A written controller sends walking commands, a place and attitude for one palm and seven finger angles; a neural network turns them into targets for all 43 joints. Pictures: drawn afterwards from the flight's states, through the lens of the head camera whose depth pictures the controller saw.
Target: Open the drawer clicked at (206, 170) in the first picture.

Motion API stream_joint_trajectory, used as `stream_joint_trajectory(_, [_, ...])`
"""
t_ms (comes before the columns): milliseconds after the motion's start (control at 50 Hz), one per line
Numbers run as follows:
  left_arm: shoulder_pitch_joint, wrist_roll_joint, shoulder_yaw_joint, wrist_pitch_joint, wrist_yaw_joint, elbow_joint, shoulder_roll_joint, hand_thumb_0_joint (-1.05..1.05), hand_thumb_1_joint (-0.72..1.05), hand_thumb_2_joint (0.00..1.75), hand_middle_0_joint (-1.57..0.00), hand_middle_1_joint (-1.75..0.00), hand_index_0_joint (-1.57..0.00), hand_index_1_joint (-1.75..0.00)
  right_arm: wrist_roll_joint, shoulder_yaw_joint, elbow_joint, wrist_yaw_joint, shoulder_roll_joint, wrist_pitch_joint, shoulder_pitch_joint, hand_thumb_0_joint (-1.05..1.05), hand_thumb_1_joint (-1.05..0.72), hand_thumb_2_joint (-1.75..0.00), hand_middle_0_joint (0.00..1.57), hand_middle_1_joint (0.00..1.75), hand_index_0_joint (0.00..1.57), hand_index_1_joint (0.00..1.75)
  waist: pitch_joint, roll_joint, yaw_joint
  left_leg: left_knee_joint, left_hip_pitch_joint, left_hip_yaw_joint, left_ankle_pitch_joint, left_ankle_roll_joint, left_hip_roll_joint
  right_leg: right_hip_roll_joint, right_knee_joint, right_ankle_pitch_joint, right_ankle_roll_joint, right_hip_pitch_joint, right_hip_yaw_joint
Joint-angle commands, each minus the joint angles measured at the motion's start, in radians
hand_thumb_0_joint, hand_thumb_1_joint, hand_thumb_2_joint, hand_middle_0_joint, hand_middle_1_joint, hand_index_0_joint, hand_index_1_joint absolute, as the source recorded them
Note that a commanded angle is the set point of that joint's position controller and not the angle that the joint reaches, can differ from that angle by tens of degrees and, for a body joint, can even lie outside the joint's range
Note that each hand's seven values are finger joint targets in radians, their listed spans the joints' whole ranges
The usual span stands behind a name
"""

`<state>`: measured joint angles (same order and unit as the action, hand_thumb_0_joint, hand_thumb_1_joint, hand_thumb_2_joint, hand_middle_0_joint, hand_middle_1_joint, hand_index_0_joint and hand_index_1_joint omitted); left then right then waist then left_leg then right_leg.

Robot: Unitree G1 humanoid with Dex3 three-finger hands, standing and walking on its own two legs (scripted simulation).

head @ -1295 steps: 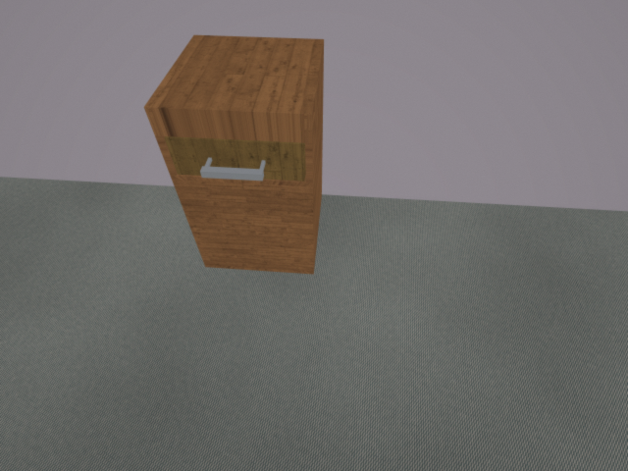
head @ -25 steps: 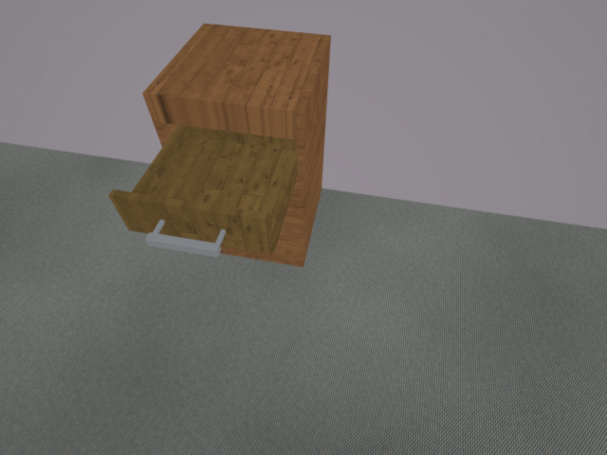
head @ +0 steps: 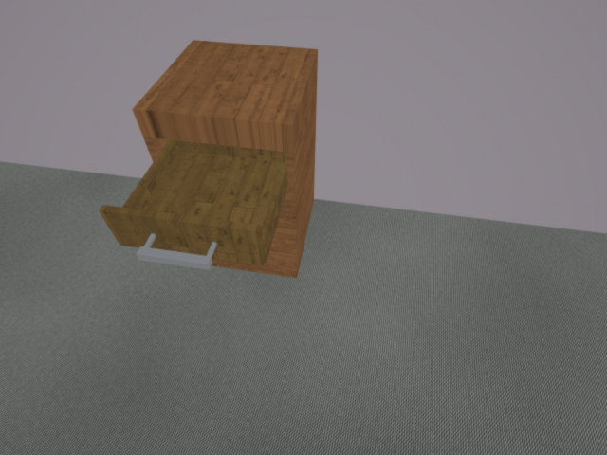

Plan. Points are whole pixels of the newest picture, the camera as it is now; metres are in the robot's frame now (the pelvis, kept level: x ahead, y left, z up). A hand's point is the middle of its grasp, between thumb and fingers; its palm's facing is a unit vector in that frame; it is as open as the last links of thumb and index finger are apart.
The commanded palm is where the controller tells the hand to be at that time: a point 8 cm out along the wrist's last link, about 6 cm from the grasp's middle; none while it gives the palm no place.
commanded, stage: let the arm hang, fingers relaxed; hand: left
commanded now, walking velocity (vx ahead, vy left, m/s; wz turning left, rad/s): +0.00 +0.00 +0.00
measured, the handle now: (178, 250) +0.58 +0.33 -0.22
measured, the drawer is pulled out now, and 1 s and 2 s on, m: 0.29 0.29 0.29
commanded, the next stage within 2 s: look to check the result in 0.02 s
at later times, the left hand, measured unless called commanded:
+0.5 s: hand out of the picture +0.00 +0.16 -0.17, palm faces +0.04 -0.98 -0.19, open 7.4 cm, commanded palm none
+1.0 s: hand out of the picture +0.02 +0.17 -0.17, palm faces +0.02 -0.98 -0.21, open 7.4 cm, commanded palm none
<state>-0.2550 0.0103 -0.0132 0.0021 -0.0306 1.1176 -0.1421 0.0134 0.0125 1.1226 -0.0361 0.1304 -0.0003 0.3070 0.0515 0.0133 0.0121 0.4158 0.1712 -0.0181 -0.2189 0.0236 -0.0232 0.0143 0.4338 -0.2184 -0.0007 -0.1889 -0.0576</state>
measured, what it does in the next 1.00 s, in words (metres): stands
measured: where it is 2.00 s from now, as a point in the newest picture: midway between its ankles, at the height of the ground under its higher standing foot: outside the picture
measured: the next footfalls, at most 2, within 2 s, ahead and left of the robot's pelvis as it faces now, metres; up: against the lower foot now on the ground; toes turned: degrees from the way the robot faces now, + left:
none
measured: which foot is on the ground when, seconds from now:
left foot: down 0.00-1.00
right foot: down 0.00-1.00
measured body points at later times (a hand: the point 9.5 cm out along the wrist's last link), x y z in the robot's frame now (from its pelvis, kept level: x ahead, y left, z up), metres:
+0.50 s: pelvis +0.01 -0.01 +0.00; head +0.03 -0.01 +0.45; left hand +0.00 +0.21 -0.16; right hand +0.00 -0.22 -0.16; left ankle +0.00 +0.10 -0.74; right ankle +0.01 -0.12 -0.74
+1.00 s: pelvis +0.01 -0.01 +0.00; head +0.03 -0.02 +0.45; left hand +0.02 +0.22 -0.15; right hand +0.00 -0.23 -0.16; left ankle +0.00 +0.10 -0.74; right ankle +0.01 -0.12 -0.74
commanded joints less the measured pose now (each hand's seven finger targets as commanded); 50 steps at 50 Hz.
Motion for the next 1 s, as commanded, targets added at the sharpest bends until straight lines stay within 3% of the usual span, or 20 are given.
stream_joint_trajectory(0, [-0.071, 0.003, -0.015, 0.007, -0.013, -0.013, -0.106, 0.00, 0.90, 0.90, -0.20, -0.30, -0.20, -0.30, -0.002, 0.014, -0.023, -0.006, 0.089, -0.014, 0.072, 0.00, -0.90, -0.90, 0.20, 0.30, 0.20, 0.30, 0.028, -0.017, -0.002, -0.085, -0.010, 0.086, 0.097, 0.015, 0.107, -0.078, -0.084, 0.084, 0.043, -0.042, -0.059])
stream_joint_trajectory(60, [-0.070, 0.003, -0.017, 0.006, -0.011, -0.014, -0.110, 0.00, 0.90, 0.90, -0.20, -0.30, -0.20, -0.30, -0.002, 0.014, -0.019, -0.005, 0.087, -0.012, 0.074, 0.00, -0.90, -0.90, 0.20, 0.30, 0.20, 0.30, 0.041, 0.005, -0.002, -0.093, 0.002, 0.086, 0.056, 0.012, 0.104, -0.076, -0.092, 0.047, 0.043, -0.046, -0.062])
stream_joint_trajectory(220, [-0.073, 0.003, -0.016, 0.007, -0.012, -0.009, -0.104, 0.00, 0.90, 0.90, -0.20, -0.30, -0.20, -0.30, -0.001, 0.017, -0.022, -0.005, 0.091, -0.008, 0.069, 0.00, -0.90, -0.90, 0.20, 0.30, 0.20, 0.30, 0.050, -0.011, 0.001, -0.091, -0.004, 0.085, 0.029, 0.011, 0.105, -0.074, -0.105, 0.015, 0.045, -0.066, -0.069])
stream_joint_trajectory(380, [-0.083, 0.004, -0.019, 0.012, -0.012, -0.006, -0.109, 0.00, 0.90, 0.90, -0.20, -0.30, -0.20, -0.30, -0.004, 0.022, -0.025, -0.007, 0.095, -0.013, 0.056, 0.00, -0.90, -0.90, 0.20, 0.30, 0.20, 0.30, 0.017, -0.020, -0.002, -0.073, -0.033, 0.080, 0.101, 0.011, 0.108, -0.077, -0.092, 0.098, 0.045, -0.047, -0.068])
stream_joint_trajectory(600, [-0.064, 0.003, -0.021, 0.014, -0.012, -0.008, -0.116, 0.00, 0.90, 0.90, -0.20, -0.30, -0.20, -0.30, -0.002, 0.021, -0.023, -0.008, 0.102, -0.014, 0.047, 0.00, -0.90, -0.90, 0.20, 0.30, 0.20, 0.30, 0.022, 0.001, 0.001, -0.080, -0.034, 0.078, 0.106, 0.008, 0.112, -0.078, -0.098, 0.107, 0.046, -0.036, -0.071])
stream_joint_trajectory(980, [-0.042, 0.002, -0.026, 0.015, -0.010, -0.016, -0.140, 0.00, 0.90, 0.90, -0.20, -0.30, -0.20, -0.30, -0.003, 0.026, -0.025, -0.007, 0.126, -0.014, 0.027, 0.00, -0.90, -0.90, 0.20, 0.30, 0.20, 0.30, 0.013, -0.021, -0.002, -0.088, -0.045, 0.077, 0.107, 0.006, 0.115, -0.078, -0.110, 0.105, 0.046, -0.028, -0.075])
